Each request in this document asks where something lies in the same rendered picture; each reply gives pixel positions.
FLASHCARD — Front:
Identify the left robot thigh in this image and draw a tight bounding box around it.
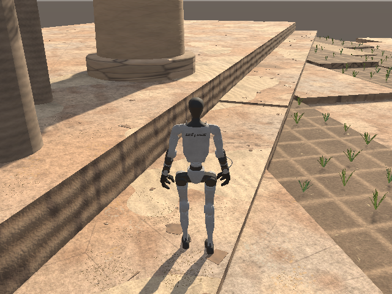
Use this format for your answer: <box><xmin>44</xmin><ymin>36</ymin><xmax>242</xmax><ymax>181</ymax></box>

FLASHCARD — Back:
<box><xmin>175</xmin><ymin>170</ymin><xmax>189</xmax><ymax>213</ymax></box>

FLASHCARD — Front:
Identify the humanoid robot head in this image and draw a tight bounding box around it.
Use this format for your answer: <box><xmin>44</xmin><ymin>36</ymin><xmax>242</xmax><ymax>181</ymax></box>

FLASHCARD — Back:
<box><xmin>186</xmin><ymin>97</ymin><xmax>206</xmax><ymax>127</ymax></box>

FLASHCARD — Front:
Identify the left robot upper arm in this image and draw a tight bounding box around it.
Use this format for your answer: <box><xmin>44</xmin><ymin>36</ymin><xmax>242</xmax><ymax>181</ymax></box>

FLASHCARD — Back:
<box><xmin>167</xmin><ymin>124</ymin><xmax>183</xmax><ymax>158</ymax></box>

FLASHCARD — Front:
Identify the robot right hand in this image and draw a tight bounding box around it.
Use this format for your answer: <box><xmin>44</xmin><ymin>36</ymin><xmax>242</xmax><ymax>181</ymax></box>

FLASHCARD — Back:
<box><xmin>217</xmin><ymin>172</ymin><xmax>230</xmax><ymax>186</ymax></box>

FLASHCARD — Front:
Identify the left robot forearm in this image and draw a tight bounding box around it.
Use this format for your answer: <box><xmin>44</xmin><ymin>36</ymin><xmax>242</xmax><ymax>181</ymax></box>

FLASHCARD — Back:
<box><xmin>162</xmin><ymin>149</ymin><xmax>173</xmax><ymax>176</ymax></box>

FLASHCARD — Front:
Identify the right robot forearm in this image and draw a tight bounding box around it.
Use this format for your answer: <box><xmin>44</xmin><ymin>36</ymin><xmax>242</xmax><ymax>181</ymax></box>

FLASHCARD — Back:
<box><xmin>218</xmin><ymin>149</ymin><xmax>229</xmax><ymax>174</ymax></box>

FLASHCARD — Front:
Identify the right robot upper arm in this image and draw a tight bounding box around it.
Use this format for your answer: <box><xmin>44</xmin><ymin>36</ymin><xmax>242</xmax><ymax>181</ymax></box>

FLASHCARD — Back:
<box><xmin>209</xmin><ymin>124</ymin><xmax>225</xmax><ymax>158</ymax></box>

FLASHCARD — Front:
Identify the robot left hand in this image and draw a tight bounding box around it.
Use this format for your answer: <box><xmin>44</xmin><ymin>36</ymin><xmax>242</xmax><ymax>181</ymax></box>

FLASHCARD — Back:
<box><xmin>160</xmin><ymin>174</ymin><xmax>175</xmax><ymax>189</ymax></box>

